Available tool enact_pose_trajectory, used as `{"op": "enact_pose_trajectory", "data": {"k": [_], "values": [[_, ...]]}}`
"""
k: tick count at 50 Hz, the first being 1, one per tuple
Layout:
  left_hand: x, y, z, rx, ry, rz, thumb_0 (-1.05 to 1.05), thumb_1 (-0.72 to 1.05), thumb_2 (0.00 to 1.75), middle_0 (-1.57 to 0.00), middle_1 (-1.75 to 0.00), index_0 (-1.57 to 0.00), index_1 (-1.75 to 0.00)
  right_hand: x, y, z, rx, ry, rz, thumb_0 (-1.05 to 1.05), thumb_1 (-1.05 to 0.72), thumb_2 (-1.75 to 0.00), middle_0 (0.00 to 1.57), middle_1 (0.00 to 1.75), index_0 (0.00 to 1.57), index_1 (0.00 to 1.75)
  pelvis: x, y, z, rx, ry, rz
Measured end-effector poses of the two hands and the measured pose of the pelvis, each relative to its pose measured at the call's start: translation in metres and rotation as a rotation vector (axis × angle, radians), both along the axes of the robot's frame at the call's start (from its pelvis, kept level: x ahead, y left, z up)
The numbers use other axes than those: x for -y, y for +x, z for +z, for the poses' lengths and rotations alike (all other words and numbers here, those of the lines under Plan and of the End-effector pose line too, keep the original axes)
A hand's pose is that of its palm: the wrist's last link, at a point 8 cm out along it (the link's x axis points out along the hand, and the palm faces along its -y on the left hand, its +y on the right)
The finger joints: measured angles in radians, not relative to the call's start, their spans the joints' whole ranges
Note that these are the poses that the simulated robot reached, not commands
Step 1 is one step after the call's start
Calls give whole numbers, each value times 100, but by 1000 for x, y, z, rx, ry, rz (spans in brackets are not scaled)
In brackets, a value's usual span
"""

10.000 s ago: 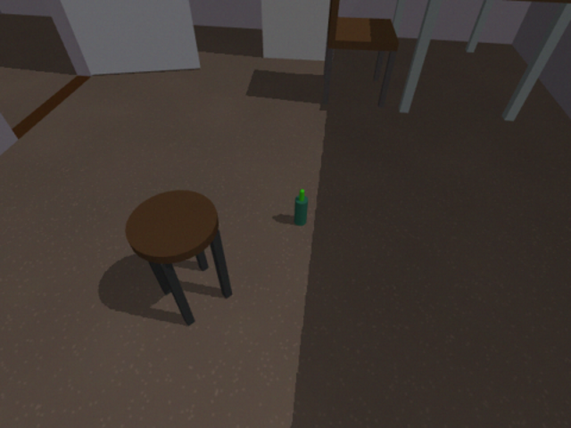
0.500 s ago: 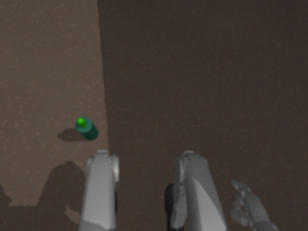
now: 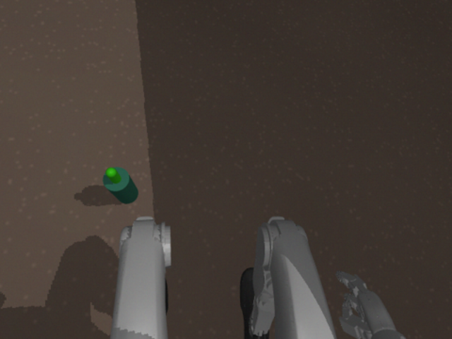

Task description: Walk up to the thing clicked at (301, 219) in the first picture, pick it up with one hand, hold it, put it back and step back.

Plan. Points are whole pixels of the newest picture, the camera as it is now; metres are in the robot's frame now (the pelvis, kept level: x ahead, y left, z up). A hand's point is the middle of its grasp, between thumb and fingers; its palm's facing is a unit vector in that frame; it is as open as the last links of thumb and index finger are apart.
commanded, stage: go down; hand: left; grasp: from the side
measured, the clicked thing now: (120, 183) +0.43 +0.24 -0.29
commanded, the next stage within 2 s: approach in 0.36 s
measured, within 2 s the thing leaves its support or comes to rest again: neither
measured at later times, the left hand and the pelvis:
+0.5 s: hand out of the picture +0.35 +0.42 -0.01, palm faces +0.20 -0.97 -0.11, open 17.5 cm; pelvis +0.00 +0.00 -0.02, yaw +0 degrees
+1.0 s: hand (53, 192) +0.38 +0.35 -0.21, palm faces +0.13 -0.99 +0.04, open 17.5 cm; pelvis -0.01 +0.01 -0.09, yaw -5 degrees
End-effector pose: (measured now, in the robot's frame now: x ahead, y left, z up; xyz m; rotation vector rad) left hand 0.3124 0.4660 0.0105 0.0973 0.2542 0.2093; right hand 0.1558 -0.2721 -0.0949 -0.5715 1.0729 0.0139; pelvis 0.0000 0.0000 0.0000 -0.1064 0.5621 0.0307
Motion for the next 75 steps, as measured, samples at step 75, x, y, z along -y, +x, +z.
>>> {"op": "enact_pose_trajectory", "data": {"k": [75], "values": [[140, 61, -286, 190, -127, -65, -2, -60, 2, -7, -9, -6, -8, -28, -14, -51, -215, -268, 372, 0, -93, -90, 21, 30, 21, 30, -18, -15, -121, 320, -168, -94]]}}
